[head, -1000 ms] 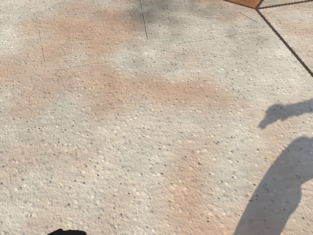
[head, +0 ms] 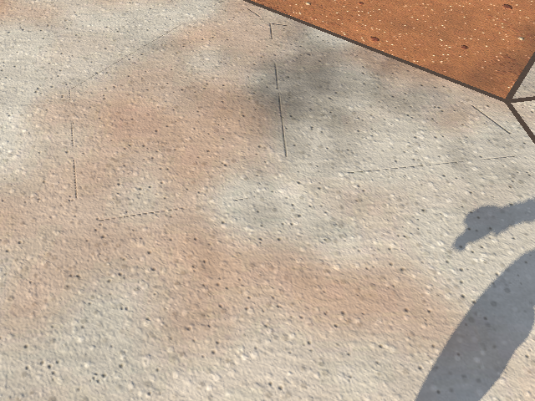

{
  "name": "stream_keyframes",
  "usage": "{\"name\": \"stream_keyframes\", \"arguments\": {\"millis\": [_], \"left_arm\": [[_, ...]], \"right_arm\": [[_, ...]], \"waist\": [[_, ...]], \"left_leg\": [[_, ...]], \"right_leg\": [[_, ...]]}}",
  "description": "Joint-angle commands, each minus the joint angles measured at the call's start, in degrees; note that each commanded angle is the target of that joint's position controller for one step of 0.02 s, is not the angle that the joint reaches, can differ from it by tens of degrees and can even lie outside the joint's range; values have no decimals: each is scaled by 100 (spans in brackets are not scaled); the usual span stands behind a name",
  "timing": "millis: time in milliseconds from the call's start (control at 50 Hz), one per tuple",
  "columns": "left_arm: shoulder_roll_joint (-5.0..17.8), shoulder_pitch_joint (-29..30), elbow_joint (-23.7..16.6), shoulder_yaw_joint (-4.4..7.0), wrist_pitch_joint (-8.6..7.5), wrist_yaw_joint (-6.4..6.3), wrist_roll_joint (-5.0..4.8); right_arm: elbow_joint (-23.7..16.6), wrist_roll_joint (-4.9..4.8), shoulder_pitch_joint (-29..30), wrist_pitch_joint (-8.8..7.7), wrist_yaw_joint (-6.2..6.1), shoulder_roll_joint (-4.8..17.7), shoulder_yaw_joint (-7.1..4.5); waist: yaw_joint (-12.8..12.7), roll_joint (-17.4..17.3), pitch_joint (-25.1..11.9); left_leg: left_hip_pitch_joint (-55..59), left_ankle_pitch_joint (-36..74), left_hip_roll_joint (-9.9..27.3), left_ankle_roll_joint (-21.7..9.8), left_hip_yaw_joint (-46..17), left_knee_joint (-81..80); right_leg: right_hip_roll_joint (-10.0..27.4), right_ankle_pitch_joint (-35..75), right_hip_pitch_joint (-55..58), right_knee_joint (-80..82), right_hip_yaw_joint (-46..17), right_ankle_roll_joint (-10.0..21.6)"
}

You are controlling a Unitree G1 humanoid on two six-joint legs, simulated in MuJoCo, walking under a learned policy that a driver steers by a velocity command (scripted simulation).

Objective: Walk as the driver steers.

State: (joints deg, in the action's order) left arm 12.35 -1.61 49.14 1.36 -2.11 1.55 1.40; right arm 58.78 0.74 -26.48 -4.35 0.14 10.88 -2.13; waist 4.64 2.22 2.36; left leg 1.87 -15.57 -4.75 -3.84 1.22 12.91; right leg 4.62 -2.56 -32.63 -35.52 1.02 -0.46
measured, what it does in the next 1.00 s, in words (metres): walks ahead, turning left: right foot, then left foot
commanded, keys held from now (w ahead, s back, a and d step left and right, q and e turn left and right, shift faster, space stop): w+q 0.46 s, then w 0.26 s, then no key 0.04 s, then e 0.24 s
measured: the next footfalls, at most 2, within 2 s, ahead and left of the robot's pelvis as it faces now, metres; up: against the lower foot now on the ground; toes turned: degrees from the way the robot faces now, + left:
right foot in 0.08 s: +0.21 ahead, -0.12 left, +0.00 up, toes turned +1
left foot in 0.62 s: +0.42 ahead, +0.15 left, +0.00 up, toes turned +24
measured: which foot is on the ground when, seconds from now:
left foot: down 0.00-0.08, up 0.10-0.60, down 0.62-1.00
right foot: up 0.00-0.06, down 0.08-0.62, up 0.64-1.00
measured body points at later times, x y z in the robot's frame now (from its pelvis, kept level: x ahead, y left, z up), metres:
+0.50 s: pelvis +0.25 -0.01 +0.00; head +0.28 +0.00 +0.45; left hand +0.15 +0.23 -0.14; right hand +0.48 -0.19 -0.12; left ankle +0.36 +0.15 -0.70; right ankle +0.18 -0.12 -0.74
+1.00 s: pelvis +0.46 +0.10 +0.00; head +0.49 +0.12 +0.45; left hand +0.47 +0.36 -0.15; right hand +0.56 -0.14 -0.14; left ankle +0.39 +0.13 -0.74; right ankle +0.62 +0.02 -0.70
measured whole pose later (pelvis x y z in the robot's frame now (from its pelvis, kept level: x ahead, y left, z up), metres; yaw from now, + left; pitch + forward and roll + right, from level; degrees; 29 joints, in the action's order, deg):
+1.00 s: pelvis +0.46 +0.10 +0.00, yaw +17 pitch -1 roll +1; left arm 12.3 -11.5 52.6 2.6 -0.5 0.7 1.5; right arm 55.8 0.7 -17.0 -3.9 -1.5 11.8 -1.9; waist 0.3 2.3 4.6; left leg -1.2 -14.5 -4.1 -5.3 8.7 16.1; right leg 3.1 -5.5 -31.8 -43.2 2.5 1.8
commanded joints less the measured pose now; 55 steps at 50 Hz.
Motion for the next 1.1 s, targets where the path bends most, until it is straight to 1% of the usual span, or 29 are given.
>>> {"name": "stream_keyframes", "arguments": {"millis": [20,60,80,100,120,140,160,180,220,300,420,500,560,580,600,620,640,660,680,700,720,740,760,780,840,900,980,1060,1100], "left_arm": [[540,342,-496,109,-152,-48,-41],[709,-555,-271,199,-249,-114,-29],[953,-1451,-14,301,-336,-185,63],[1505,-2301,-13,433,-381,-274,224],[1821,-2177,-34,515,-280,-237,184],[1236,-1700,-125,400,-204,-222,89],[779,-1272,-201,286,-214,-205,38],[607,-1066,-210,240,-240,-200,40],[478,-1120,-98,204,-317,-238,1],[584,-1512,81,254,-481,-222,-61],[660,-1821,236,276,-468,-224,-23],[806,-2251,422,313,-396,-259,-11],[955,-2385,565,335,-278,-271,7],[1026,-2384,598,342,-232,-265,12],[1026,-2331,600,324,-180,-255,-14],[896,-2292,511,267,-166,-243,-42],[259,-2587,162,108,-198,-124,-198],[774,-2236,128,265,-201,-133,-152],[789,-1613,-24,292,-219,-122,-154],[639,-1541,-6,239,-280,-110,-177],[584,-1645,111,248,-256,-104,-110],[536,-1871,216,243,-160,-107,0],[453,-2057,313,235,-60,-106,49],[389,-2175,380,238,13,-96,43],[288,-2080,429,241,111,-84,-10],[286,-1547,283,212,127,-92,-14],[250,-982,62,147,115,-88,11],[387,-1182,10,200,95,-95,64],[463,-1789,140,271,22,-119,67]], "right_arm": [[-250,42,-2,-19,-69,1066,-235],[-325,29,267,-6,-66,1159,-284],[-371,-9,301,-17,-41,1020,-258],[-654,-152,220,-32,-26,598,-161],[-756,-203,-259,7,-51,409,-149],[-605,-53,-73,102,-76,846,-256],[-619,-14,236,115,-16,803,-270],[-651,-6,388,134,30,644,-255],[-678,108,454,273,122,571,-268],[-952,115,1038,422,234,494,-254],[-1428,109,2257,411,377,408,-134],[-1672,156,2808,395,413,447,-91],[-1619,211,2609,362,336,540,-130],[-1490,226,2206,331,297,609,-172],[-1209,254,1404,265,250,696,-237],[-889,325,444,196,173,983,-351],[-846,351,-17,170,87,1677,-503],[-886,144,-74,243,36,1796,-529],[-856,51,409,261,-4,1669,-491],[-863,36,770,215,-7,1304,-396],[-856,27,1036,163,-4,1044,-322],[-837,-14,1255,114,-16,823,-243],[-820,-19,1295,50,-13,712,-192],[-767,-16,1218,-22,-14,704,-174],[-629,8,1033,-104,-40,854,-173],[-600,19,1058,-69,-96,746,-102],[-510,-10,846,3,-218,835,-104],[-470,-8,853,138,-317,979,-179],[-533,-22,1004,211,-339,1079,-235]], "waist": [[-256,-700,177],[-695,-624,-172],[-1032,-256,-725],[-1236,561,-1669],[-923,1529,-1969],[-732,601,-1270],[-636,142,-570],[-530,156,-287],[-382,393,-109],[-354,253,-73],[-536,215,236],[-700,183,374],[-569,331,223],[-388,373,-16],[-30,231,-456],[351,-71,-1053],[237,-1500,-1809],[277,-980,-2063],[136,-559,-1188],[-65,-437,-635],[-305,-305,-357],[-536,-397,-194],[-646,-454,-222],[-717,-410,-264],[-764,-547,-183],[-660,-739,-9],[-420,-743,-89],[-471,-793,-132],[-767,-595,-395]], "left_leg": [[-159,2837,1620,-739,-1146,194],[-383,3374,1464,-561,-1113,1085],[-873,3071,1081,-436,-841,2268],[-2131,1240,515,-238,-421,4091],[-3546,-1683,-76,-199,-217,5227],[-3797,-1286,403,-271,-525,5712],[-3786,-743,620,-249,-544,5620],[-3632,-411,789,-200,-502,5423],[-3431,-148,935,-66,-416,5271],[-3907,484,1034,69,-304,5161],[-3951,1523,995,129,89,3418],[-3660,1180,847,-113,421,2554],[-3052,374,448,-409,638,2180],[-2553,171,244,-532,679,2040],[-1551,400,38,-667,698,1600],[-21,415,428,-865,114,1429],[1993,103,2341,-1572,-2672,1180],[1844,719,2848,-1754,-4040,434],[1207,1187,2533,-1539,-2843,439],[378,1705,2267,-1321,-2167,320],[-153,1971,1967,-1054,-1659,169],[-625,2609,1767,-899,-1242,48],[-868,3328,1687,-848,-969,33],[-914,4098,1675,-849,-743,57],[-1032,4869,1602,-726,-96,28],[-1013,4722,1484,-546,374,13],[-495,4940,1626,-543,603,331],[-91,5441,1846,-536,595,1258],[-191,5238,1726,-346,717,2528]], "right_leg": [[-202,-347,304,346,22,92],[-421,-616,1585,862,99,248],[-177,-569,2866,1095,-132,422],[1376,-1495,4427,1328,-1831,763],[2282,-1790,4927,2037,-3834,1208],[2016,-2413,4207,2096,-3454,1145],[1719,-2272,3432,2234,-2574,1011],[1454,-1703,2948,2412,-1881,872],[1137,-838,2527,2571,-1005,720],[1121,164,2654,2725,-213,821],[969,715,2805,2773,741,808],[1162,1264,3325,2623,1004,789],[1224,3175,3765,1866,1196,757],[1218,3900,3837,1230,1250,746],[1107,3912,3615,220,1386,675],[934,2682,2634,-1109,1425,553],[112,-1335,227,-3317,1420,215],[-403,-2872,-357,-4256,334,174],[-65,-2265,-747,-4265,-43,255],[102,-1844,-581,-3829,-89,302],[252,-1630,-272,-3374,-128,311],[283,-1531,126,-3114,-113,249],[250,-1518,469,-2967,-102,192],[148,-1512,593,-2921,-64,148],[-47,-1087,528,-2495,-101,101],[-93,-458,423,-1604,-28,134],[-230,-87,546,-623,296,254],[-481,-917,790,-135,479,536],[-674,-680,1477,587,485,769]]}}
Velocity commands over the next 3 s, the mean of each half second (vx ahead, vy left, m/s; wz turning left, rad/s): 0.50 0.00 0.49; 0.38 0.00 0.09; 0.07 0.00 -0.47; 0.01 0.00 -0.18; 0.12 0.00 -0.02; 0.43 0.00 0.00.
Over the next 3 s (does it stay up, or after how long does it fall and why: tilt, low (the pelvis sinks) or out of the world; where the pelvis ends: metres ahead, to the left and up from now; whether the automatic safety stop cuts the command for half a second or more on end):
stays up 0.77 0.13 -0.03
